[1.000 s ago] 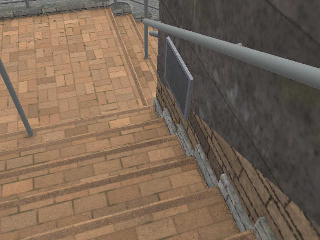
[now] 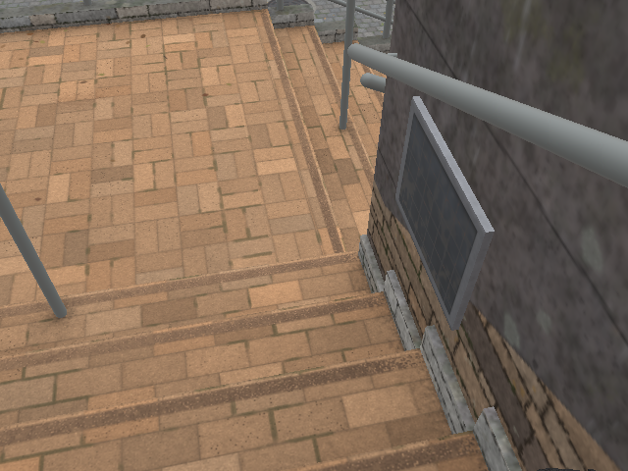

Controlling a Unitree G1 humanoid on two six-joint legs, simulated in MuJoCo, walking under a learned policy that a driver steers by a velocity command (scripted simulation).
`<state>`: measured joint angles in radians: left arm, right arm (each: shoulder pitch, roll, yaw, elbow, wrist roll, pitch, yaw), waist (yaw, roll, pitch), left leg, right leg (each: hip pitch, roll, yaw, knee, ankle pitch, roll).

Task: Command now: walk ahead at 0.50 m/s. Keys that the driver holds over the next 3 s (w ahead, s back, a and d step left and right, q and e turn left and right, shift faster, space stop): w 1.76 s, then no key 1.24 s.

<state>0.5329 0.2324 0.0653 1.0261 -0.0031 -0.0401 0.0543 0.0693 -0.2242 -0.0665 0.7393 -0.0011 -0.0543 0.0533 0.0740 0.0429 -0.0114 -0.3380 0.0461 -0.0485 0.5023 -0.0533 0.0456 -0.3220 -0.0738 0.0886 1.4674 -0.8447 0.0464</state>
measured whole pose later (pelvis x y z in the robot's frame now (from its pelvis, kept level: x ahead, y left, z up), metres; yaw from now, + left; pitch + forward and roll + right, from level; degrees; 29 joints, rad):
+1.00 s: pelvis +0.48 +0.12 -0.20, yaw +2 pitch +4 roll +0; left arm 0.48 0.24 0.06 0.97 -0.02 -0.07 0.04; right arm 0.12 -0.22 -0.06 0.78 0.02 -0.06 0.03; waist 0.07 0.03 -0.08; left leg -0.53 0.00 -0.07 0.90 -0.12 -0.03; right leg -0.30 -0.05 0.03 0.77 -0.54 0.00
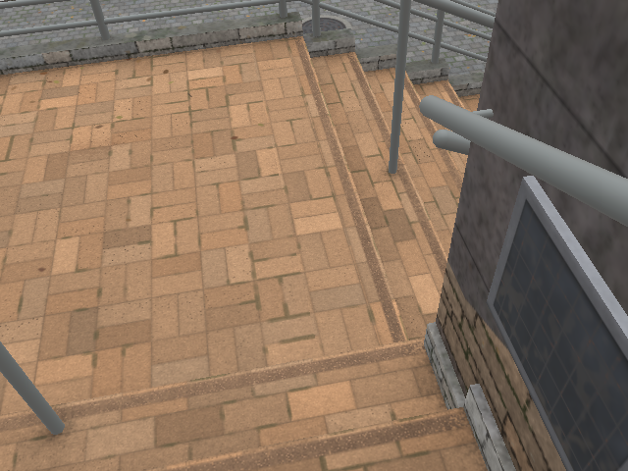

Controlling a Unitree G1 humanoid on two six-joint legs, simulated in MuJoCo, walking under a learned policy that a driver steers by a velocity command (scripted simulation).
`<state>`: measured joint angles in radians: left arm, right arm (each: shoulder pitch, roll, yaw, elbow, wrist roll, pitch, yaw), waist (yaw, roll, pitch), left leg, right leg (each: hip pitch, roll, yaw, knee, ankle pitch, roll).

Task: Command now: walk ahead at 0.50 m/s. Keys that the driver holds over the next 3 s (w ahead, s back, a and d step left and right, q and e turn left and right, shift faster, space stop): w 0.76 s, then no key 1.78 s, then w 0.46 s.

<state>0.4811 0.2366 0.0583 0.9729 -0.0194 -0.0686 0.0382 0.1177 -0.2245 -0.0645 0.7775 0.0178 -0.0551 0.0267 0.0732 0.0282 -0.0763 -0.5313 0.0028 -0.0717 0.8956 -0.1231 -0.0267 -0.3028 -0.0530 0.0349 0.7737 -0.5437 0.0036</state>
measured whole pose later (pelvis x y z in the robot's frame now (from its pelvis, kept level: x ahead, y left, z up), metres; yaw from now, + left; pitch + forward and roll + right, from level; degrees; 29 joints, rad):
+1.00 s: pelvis +0.62 +0.28 -0.32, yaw +2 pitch +3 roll -1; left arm 0.14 0.22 0.05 0.87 0.00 -0.04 -0.01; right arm 0.52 -0.11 -0.02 1.04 0.00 -0.07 -0.07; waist -0.05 -0.01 -0.08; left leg -0.36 -0.10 0.02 0.86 -0.55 0.11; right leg -0.78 -0.02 0.15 0.92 0.19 -0.07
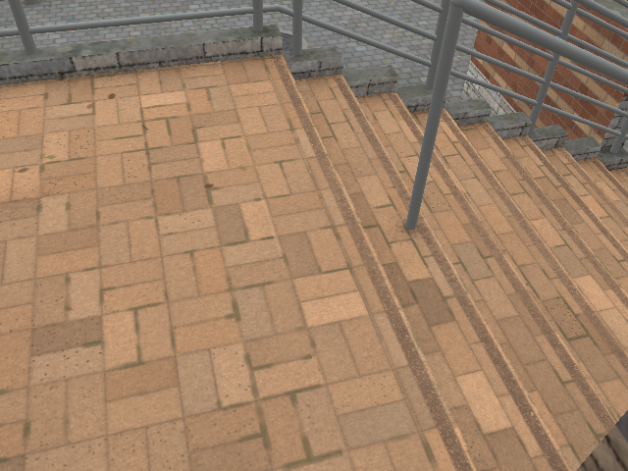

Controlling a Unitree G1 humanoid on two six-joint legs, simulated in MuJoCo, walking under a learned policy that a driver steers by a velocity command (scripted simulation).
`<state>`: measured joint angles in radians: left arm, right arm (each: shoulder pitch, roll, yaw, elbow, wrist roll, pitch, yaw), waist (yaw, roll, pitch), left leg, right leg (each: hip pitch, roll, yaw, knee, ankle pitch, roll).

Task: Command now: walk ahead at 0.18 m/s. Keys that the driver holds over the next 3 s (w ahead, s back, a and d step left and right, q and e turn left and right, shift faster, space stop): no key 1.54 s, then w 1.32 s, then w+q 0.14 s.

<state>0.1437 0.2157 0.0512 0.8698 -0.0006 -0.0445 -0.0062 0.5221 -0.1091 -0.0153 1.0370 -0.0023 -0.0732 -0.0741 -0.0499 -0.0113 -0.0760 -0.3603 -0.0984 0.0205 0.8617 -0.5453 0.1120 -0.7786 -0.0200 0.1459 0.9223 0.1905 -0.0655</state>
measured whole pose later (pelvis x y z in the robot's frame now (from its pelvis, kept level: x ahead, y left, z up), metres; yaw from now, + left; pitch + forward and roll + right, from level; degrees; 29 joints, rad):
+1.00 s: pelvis +0.22 +0.07 -0.11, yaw -2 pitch +0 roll +0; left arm 0.23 0.20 0.04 1.02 -0.01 0.03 0.03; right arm 0.29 -0.16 -0.02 0.91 0.00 0.02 -0.03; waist 0.00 -0.01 0.02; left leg -0.16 -0.07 -0.02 0.43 -0.26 0.05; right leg -0.23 -0.07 0.06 0.44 -0.21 0.07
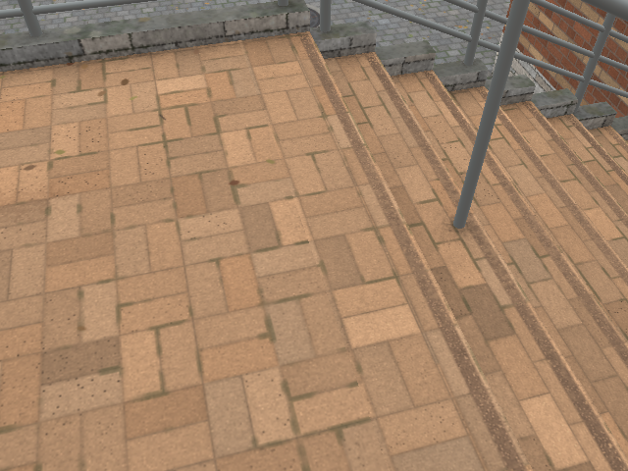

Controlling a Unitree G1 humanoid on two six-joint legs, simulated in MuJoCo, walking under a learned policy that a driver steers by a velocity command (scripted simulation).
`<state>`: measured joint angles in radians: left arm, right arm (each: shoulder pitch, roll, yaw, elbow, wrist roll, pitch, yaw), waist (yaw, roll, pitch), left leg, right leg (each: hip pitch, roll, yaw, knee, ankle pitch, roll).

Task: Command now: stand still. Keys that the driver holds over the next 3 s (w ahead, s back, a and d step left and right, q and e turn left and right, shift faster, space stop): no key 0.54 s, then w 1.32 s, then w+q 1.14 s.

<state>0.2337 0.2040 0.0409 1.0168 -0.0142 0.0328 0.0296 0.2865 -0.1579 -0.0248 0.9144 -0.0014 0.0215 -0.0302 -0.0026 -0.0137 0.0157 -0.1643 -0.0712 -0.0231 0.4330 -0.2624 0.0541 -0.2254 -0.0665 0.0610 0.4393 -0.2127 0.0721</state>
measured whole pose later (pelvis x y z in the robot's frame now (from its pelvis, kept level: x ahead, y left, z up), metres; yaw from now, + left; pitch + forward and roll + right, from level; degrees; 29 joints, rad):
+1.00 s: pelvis +0.13 -0.04 +0.00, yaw +0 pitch +2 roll +0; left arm 0.52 0.17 0.06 1.10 0.00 -0.10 0.01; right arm 0.23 -0.25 -0.09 0.91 0.02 -0.07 -0.01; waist 0.04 0.05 -0.04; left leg -0.63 0.09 -0.05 0.96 -0.06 0.07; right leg -0.06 0.04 -0.03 0.39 -0.37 -0.05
